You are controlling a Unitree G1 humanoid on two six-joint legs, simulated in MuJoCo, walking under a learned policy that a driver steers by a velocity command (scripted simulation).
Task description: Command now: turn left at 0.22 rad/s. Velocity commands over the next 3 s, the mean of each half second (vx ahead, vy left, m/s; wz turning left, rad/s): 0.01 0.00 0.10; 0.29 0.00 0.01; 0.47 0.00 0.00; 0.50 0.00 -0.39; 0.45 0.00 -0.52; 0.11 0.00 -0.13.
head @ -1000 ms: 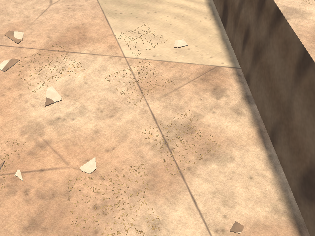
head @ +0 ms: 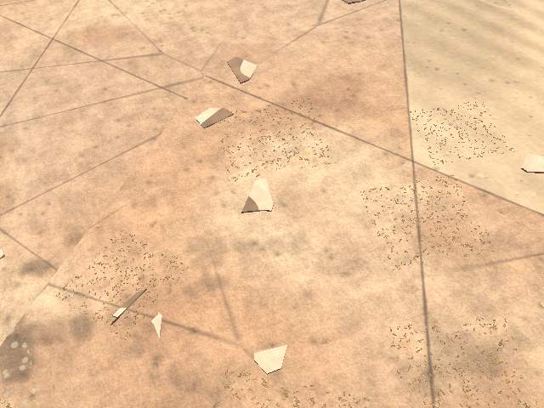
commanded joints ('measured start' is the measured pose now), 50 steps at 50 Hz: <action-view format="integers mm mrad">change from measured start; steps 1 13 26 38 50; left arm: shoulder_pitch -63 -20 -3 216 223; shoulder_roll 100 103 90 97 123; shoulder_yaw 11 -3 2 32 -9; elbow -67 -20 74 173 135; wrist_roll -6 5 -4 -27 -10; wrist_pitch -6 -41 -5 -79 -82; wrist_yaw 6 -30 -7 -53 -31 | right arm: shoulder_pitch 34 11 31 -9 -117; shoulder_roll -19 -24 -17 -36 22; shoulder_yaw -2 11 24 7 11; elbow -40 -3 60 58 13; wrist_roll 6 -13 -11 21 14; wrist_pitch -3 -11 -40 -81 -124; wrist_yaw -5 17 17 28 50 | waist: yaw -40 -10 -8 98 38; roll -182 28 -3 10 -117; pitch -49 -98 -10 4 79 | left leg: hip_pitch -8 423 317 135 -239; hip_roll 60 233 193 238 237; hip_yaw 29 19 30 -1 154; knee -21 -638 -671 -667 -222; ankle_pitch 38 411 196 58 408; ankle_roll -41 119 95 166 55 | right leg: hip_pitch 113 45 78 297 298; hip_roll -182 -19 -11 32 -186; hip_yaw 149 -18 -35 -100 119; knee -128 -12 -7 30 -346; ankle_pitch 353 64 15 30 251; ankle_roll -182 32 40 -38 -161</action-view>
